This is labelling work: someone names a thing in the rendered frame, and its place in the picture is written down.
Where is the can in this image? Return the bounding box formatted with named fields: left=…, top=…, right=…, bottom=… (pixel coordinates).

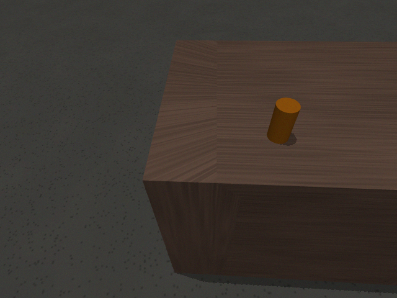
left=267, top=97, right=301, bottom=144

